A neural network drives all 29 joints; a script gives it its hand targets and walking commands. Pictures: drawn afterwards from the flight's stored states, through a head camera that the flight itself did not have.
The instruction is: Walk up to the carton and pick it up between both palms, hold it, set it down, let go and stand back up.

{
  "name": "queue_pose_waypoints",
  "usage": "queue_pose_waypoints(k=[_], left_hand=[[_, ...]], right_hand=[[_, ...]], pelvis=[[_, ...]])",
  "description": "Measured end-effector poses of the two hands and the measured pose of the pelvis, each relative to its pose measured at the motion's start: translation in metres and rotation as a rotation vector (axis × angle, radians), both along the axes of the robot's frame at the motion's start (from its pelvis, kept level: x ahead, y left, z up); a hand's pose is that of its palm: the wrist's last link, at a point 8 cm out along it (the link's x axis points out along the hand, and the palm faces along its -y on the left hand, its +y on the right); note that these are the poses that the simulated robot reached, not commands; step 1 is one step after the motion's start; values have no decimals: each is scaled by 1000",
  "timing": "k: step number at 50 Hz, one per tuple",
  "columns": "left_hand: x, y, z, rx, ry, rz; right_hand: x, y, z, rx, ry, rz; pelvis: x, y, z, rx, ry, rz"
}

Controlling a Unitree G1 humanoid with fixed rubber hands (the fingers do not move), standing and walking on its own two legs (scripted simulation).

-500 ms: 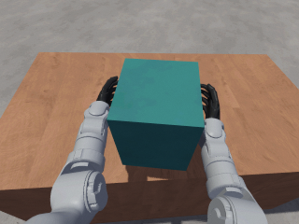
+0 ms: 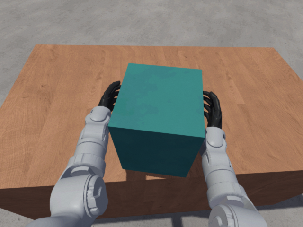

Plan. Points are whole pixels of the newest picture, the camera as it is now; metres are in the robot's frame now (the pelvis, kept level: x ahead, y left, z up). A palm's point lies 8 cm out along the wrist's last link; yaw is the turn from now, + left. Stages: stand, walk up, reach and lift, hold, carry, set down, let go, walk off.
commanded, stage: set down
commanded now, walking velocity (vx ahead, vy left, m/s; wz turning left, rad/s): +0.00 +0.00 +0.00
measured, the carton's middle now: (158, 123) +0.40 -0.03 +0.03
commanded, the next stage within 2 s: none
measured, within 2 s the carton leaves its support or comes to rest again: neither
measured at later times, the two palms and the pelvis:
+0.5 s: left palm (108, 107) +0.44 +0.12 +0.06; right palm (212, 124) +0.37 -0.17 +0.07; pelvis +0.00 +0.00 +0.00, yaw +0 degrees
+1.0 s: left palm (109, 111) +0.44 +0.12 +0.04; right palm (211, 129) +0.37 -0.17 +0.05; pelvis +0.00 +0.00 +0.00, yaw +0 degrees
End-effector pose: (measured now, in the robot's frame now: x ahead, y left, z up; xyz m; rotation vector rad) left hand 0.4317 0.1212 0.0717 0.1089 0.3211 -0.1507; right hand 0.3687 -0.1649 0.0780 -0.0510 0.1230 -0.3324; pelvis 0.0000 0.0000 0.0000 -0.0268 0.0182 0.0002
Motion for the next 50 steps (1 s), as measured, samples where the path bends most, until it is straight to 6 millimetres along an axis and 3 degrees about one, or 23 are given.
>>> queue_pose_waypoints(k=[8, 16, 24, 32, 50], left_hand=[[2, -1, 12, -6, -53, -10], [-1, -3, -10, 2, 21, -13], [7, -4, -8, -4, -35, -21], [4, -3, -25, 2, 18, -21], [5, -5, -27, 4, -24, -28]], right_hand=[[-1, 0, 11, -18, -48, -6], [-5, -2, -11, -3, 27, -15], [1, -2, -8, -17, -23, -18], [-3, -1, -26, 4, 29, -22], [-3, -3, -28, -8, 2, -27]], pelvis=[[0, 0, 0, 0, 16, -1], [-2, 0, 0, 0, 17, 0], [3, 1, 0, -1, 54, -2], [3, 0, 0, -1, 59, -2], [3, 0, -1, 0, 87, -2]])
